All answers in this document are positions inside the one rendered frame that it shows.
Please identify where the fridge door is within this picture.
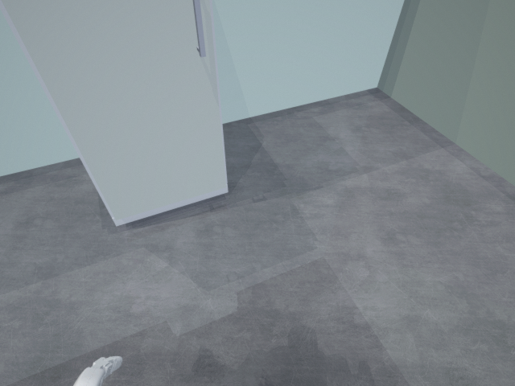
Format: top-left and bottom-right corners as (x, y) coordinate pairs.
(2, 0), (226, 220)

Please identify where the left robot hand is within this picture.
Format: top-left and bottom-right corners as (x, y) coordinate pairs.
(73, 356), (122, 386)

